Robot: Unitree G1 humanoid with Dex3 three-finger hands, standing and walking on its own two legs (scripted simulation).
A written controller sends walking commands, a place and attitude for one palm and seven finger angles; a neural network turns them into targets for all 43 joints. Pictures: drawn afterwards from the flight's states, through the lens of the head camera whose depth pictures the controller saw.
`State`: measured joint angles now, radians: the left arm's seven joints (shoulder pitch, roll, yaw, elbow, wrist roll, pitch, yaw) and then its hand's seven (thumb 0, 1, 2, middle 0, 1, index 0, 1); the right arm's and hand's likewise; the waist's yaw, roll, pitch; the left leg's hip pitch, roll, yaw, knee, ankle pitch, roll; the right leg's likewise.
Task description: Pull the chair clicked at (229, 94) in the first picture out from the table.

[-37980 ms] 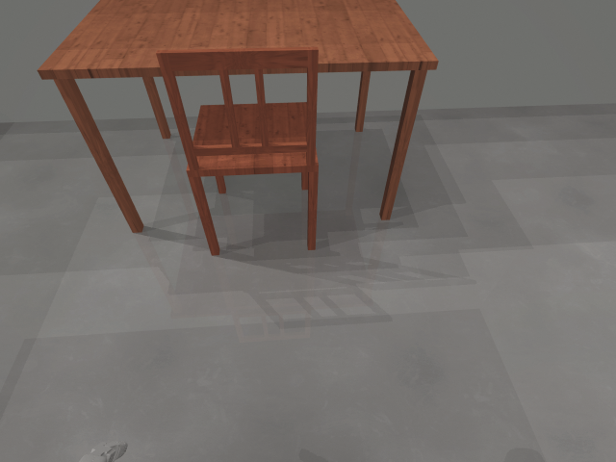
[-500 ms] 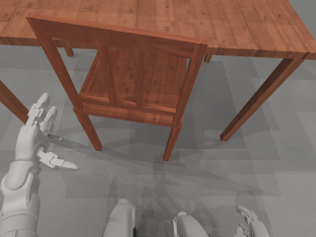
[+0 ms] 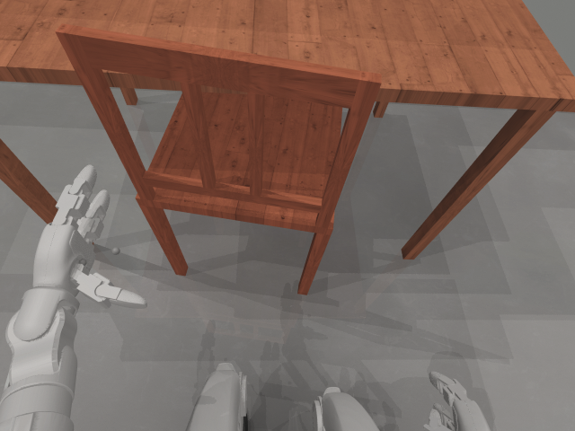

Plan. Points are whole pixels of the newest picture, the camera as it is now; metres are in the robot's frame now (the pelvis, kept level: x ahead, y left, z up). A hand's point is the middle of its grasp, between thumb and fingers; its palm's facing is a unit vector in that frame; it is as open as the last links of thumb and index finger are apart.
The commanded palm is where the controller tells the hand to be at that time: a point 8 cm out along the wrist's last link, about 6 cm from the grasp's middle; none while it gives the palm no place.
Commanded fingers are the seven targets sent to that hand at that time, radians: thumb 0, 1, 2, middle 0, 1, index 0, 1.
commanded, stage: push the fingers through the gap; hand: left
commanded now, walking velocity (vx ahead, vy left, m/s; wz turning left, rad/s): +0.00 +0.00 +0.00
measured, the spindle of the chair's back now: (201, 141) +0.56 +0.16 +0.01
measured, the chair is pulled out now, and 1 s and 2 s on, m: -0.05 -0.05 -0.05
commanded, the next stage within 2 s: hook a spindle and tug to test in 1.60 s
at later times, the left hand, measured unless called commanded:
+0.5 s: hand (130, 221) +0.39 +0.23 +0.03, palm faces +0.02 -1.00 -0.03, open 16.9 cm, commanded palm +0.37 +0.28 +0.02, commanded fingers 0.00 -0.50 0.30 -0.06 -0.08 -0.06 -0.08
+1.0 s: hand (136, 189) +0.44 +0.23 +0.02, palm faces +0.04 -1.00 -0.05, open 16.9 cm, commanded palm +0.42 +0.27 +0.02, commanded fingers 0.00 -0.50 0.30 -0.06 -0.08 -0.06 -0.08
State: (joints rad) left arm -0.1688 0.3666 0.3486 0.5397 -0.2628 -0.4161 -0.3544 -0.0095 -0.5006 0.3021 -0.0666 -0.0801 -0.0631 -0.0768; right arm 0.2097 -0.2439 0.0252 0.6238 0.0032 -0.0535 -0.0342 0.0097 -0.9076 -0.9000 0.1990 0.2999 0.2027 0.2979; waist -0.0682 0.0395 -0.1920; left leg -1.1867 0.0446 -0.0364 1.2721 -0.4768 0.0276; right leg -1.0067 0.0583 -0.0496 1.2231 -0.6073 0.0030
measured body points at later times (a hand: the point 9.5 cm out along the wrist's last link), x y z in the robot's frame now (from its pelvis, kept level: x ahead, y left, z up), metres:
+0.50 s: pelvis +0.00 +0.00 +0.00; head +0.11 +0.02 +0.43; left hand +0.38 +0.28 +0.03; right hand +0.11 -0.26 -0.11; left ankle +0.06 +0.10 -0.62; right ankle -0.01 -0.13 -0.62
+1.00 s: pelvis +0.00 -0.01 -0.01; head +0.13 +0.02 +0.42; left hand +0.43 +0.29 +0.03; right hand +0.07 -0.28 -0.12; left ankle +0.06 +0.10 -0.62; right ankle -0.01 -0.13 -0.62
